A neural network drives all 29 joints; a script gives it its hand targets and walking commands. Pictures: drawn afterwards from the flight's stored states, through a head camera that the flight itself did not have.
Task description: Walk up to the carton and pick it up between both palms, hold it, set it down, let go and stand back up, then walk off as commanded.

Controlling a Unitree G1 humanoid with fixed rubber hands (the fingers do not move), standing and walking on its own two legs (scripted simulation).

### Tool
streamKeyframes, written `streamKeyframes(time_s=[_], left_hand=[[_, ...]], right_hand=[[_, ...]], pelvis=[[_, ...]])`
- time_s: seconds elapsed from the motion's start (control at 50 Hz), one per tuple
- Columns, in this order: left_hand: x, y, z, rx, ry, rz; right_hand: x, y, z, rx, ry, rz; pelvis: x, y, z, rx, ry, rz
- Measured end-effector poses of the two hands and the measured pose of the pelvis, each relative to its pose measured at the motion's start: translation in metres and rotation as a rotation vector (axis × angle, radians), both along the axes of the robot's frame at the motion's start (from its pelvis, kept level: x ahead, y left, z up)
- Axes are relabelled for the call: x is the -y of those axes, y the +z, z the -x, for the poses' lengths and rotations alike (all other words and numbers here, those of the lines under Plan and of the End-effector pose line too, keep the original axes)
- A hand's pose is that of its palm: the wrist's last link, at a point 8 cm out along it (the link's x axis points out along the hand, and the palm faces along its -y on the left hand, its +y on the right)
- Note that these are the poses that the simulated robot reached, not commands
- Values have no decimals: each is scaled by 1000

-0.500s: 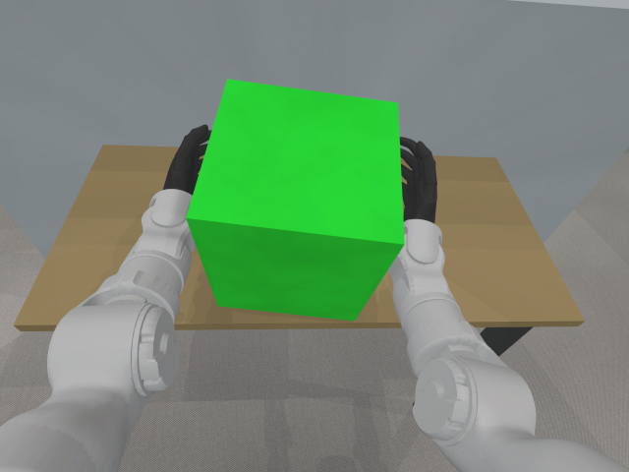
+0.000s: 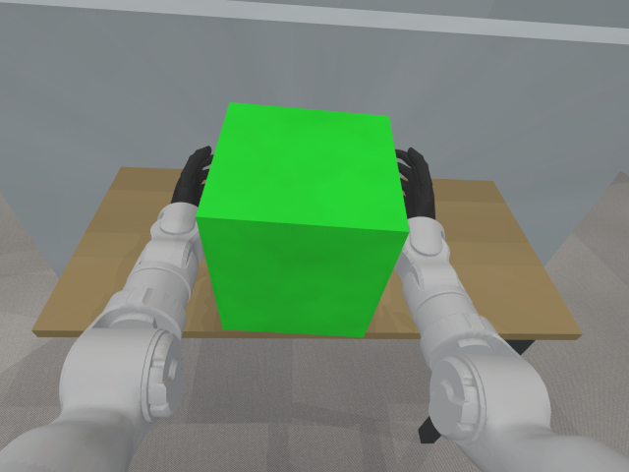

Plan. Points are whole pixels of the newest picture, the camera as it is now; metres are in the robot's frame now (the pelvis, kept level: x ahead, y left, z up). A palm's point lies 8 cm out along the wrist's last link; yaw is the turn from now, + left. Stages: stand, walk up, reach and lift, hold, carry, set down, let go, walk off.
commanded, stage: reach and lift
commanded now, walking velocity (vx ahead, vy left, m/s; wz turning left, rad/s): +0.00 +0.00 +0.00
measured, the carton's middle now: (301, 228) +0.42 -0.01 +0.10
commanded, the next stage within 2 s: hold in 1.68 s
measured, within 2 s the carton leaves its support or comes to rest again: neither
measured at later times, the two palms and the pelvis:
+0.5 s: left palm (167, 174) +0.40 +0.14 +0.21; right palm (440, 169) +0.37 -0.16 +0.23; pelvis -0.02 +0.00 +0.00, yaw +0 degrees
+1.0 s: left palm (142, 170) +0.38 +0.16 +0.23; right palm (434, 153) +0.37 -0.14 +0.26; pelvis -0.03 +0.00 +0.00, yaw +0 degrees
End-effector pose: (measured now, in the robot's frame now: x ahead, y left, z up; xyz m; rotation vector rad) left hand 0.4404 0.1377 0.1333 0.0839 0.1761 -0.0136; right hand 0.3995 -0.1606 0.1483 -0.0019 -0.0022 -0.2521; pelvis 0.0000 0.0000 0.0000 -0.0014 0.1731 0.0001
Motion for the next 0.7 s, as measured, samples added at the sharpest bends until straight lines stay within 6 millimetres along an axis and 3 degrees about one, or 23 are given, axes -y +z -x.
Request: streamKeyframes(time_s=[0.16, 0.48, 0.7], left_hand=[[-2, 23, 18, -36, 13, -5], [-6, 78, 41, -45, 50, -17], [-6, 86, 49, -75, 45, -34]], right_hand=[[-2, 18, 14, -34, 5, -48], [-5, 84, 25, -42, 45, -61], [-6, 90, 32, -70, 51, -86]], pelvis=[[-1, 0, 8, 53, 0, 1], [-2, 0, 24, 120, 1, 4], [-2, 1, 27, 157, 1, 3]])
